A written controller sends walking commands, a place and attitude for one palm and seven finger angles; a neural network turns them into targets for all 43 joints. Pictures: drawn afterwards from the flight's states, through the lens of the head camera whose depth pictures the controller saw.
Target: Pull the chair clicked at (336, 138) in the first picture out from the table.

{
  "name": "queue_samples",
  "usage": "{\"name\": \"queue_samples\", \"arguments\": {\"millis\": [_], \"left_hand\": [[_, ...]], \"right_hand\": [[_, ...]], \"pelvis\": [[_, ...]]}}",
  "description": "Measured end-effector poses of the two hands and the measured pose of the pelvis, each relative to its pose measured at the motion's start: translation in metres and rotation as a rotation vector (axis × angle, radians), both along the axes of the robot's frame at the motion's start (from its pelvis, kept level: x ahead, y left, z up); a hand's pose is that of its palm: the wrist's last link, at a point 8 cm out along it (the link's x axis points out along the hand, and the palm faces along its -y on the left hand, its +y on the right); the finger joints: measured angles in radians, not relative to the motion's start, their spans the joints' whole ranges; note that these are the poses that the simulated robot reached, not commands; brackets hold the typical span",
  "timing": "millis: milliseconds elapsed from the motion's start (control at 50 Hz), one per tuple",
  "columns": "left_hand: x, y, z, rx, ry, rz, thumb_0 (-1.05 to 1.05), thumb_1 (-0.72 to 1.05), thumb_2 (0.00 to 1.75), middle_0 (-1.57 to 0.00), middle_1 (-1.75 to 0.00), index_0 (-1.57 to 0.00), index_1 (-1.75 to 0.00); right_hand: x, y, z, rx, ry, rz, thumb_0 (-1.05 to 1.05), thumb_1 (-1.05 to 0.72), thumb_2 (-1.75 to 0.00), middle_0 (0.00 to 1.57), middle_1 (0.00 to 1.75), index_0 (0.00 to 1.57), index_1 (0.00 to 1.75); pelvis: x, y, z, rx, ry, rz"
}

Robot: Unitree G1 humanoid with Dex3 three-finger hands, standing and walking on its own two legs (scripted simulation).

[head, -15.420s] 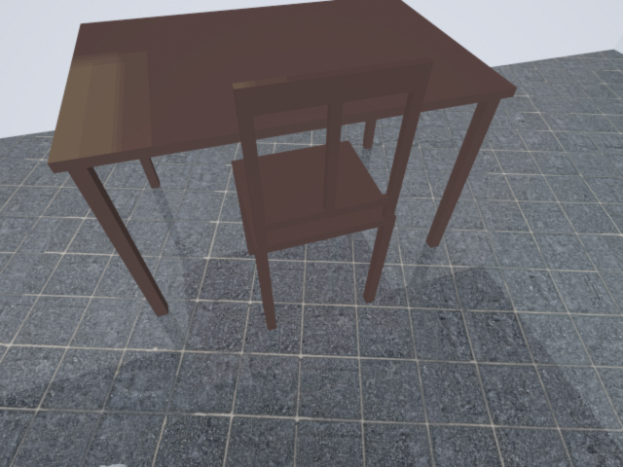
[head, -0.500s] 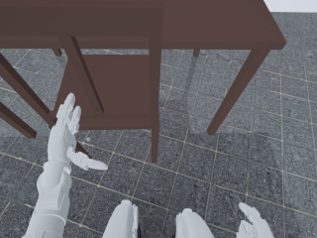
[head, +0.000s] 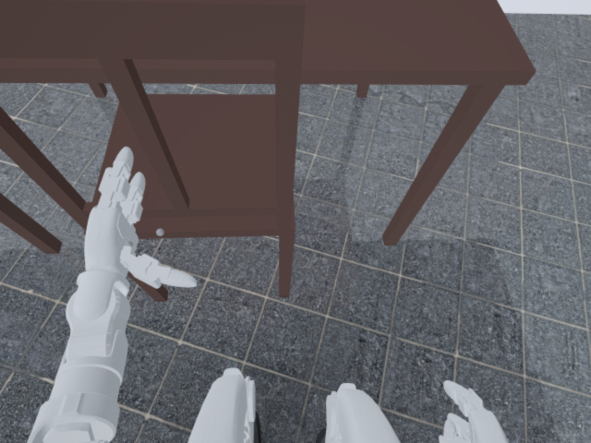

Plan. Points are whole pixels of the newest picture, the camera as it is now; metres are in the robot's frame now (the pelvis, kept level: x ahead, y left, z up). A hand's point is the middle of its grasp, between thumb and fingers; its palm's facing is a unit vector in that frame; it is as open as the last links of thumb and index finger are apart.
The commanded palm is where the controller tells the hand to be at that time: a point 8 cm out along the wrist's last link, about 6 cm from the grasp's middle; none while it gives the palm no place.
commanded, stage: push the fingers through the gap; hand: left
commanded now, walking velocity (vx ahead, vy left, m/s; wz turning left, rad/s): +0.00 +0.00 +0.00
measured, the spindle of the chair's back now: (156, 148) +0.50 +0.21 +0.05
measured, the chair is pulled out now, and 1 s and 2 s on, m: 0.00 0.00 0.00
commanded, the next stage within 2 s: hook a spindle and tug to test in 1.24 s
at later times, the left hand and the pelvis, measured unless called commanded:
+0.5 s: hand (162, 200) +0.43 +0.19 +0.02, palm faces +0.06 -1.00 -0.04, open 16.9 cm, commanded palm +0.41 +0.24 +0.03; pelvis +0.00 +0.01 +0.00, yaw -1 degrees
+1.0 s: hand (162, 178) +0.47 +0.20 +0.02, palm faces +0.06 -1.00 -0.03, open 16.9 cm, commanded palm +0.44 +0.25 +0.03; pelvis +0.00 +0.01 -0.01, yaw -1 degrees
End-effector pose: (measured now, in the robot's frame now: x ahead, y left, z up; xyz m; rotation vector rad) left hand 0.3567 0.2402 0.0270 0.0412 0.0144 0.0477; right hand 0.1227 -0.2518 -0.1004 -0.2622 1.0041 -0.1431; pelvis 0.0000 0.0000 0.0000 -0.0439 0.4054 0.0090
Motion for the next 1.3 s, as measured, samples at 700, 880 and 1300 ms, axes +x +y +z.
{"name": "queue_samples", "arguments": {"millis": [700, 880, 1300], "left_hand": [[0.066, 0.013, -0.003, -0.003, 0.004, 0.021, -0.01, -0.50, 0.30, -0.07, -0.08, -0.06, -0.08], [0.081, 0.014, -0.006, -0.014, 0.013, 0.023, -0.01, -0.50, 0.30, -0.06, -0.08, -0.06, -0.08], [0.079, 0.016, -0.005, -0.012, 0.007, 0.017, -0.01, -0.50, 0.30, -0.06, -0.08, -0.06, -0.08]], "right_hand": [[-0.058, -0.002, -0.008, -0.019, 0.202, -0.078, 0.01, -0.91, -0.90, 0.20, 0.30, 0.20, 0.30], [-0.066, -0.003, -0.010, -0.029, 0.241, -0.084, 0.01, -0.91, -0.90, 0.20, 0.30, 0.20, 0.30], [-0.066, 0.003, -0.006, -0.022, 0.262, -0.093, 0.01, -0.91, -0.90, 0.20, 0.30, 0.20, 0.30]], "pelvis": [[0.002, 0.007, -0.003, -0.012, 0.044, -0.012], [0.001, 0.008, -0.006, -0.017, 0.057, -0.010], [0.005, 0.011, -0.002, -0.023, 0.056, -0.010]]}}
